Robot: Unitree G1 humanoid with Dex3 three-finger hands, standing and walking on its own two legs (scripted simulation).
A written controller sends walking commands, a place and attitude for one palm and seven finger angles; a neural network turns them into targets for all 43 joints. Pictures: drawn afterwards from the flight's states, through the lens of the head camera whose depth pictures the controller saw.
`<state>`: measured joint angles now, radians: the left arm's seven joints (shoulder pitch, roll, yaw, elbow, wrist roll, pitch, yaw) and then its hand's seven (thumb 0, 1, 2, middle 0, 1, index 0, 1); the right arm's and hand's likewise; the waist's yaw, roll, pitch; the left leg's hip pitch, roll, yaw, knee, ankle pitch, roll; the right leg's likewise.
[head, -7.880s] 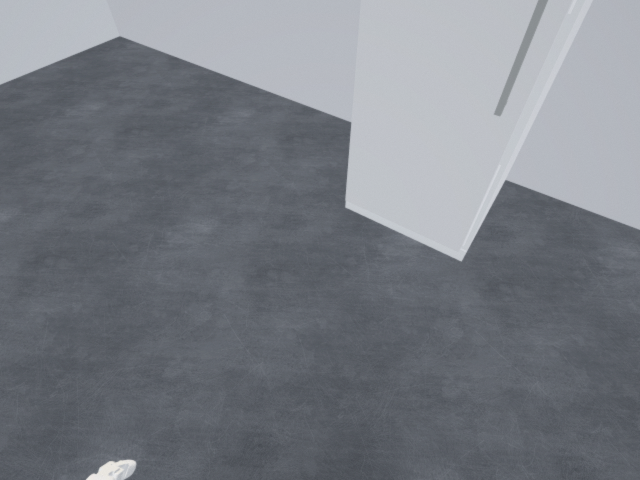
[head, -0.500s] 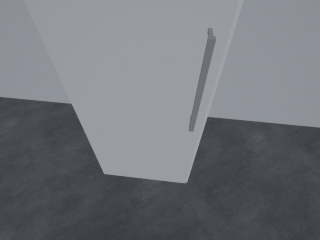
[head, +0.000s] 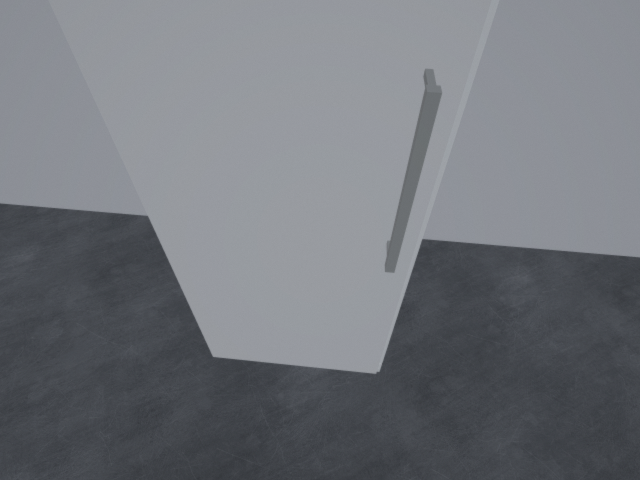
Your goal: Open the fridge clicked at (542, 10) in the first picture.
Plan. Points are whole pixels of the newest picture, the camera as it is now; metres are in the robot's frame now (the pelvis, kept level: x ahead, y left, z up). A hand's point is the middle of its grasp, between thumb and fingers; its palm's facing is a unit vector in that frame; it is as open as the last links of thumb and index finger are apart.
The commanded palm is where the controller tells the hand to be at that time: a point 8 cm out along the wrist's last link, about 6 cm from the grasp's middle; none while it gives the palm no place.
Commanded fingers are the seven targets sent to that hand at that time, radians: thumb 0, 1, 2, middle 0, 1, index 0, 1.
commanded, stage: look again from close up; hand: right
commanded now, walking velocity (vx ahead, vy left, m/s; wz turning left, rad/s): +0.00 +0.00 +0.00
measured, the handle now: (406, 189) +0.50 -0.09 +0.09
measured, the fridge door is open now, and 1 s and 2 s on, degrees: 0 0 0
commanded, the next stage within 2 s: raise the hand to about handle height in 0.78 s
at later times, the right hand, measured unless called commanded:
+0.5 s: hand out of the picture -0.02 -0.16 -0.18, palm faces +0.04 +0.99 -0.16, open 7.3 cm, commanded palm none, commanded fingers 0.00 -0.90 -0.90 0.20 0.30 0.20 0.30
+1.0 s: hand out of the picture +0.11 -0.21 -0.09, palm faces +0.24 +0.95 -0.21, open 7.3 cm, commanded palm +0.09 -0.24 -0.06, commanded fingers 0.00 -0.74 -0.83 0.21 0.41 0.21 0.41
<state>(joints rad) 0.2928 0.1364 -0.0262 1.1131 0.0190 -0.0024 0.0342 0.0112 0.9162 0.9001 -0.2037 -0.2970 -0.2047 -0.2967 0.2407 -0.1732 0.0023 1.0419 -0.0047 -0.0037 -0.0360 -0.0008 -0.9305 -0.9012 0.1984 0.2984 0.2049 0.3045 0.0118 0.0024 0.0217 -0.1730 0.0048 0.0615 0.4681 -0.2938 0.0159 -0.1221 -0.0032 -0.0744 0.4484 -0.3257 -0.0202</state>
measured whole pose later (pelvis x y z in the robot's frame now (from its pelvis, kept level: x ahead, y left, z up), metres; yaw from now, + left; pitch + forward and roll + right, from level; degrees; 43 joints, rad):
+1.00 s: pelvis -0.01 -0.01 +0.00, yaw -1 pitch +1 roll -1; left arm 0.37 0.18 -0.01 0.93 -0.03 -0.19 0.07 0.02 0.92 0.90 -0.21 -0.30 -0.21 -0.30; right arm 0.45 -0.19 -0.04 0.33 0.12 0.01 -0.11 0.03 -0.93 -0.89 0.20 0.31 0.21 0.32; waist 0.00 0.01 0.01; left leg -0.25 0.04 0.06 0.54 -0.31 0.00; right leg -0.18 0.03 -0.07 0.49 -0.32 -0.03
